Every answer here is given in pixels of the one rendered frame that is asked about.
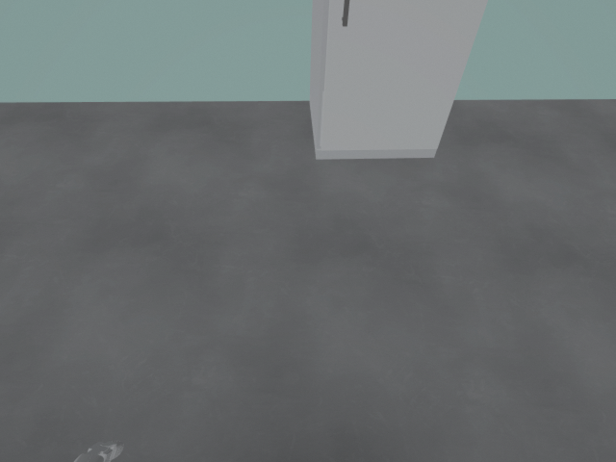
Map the fridge door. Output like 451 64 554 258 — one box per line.
321 0 488 150

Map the left robot hand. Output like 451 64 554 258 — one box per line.
74 441 124 462

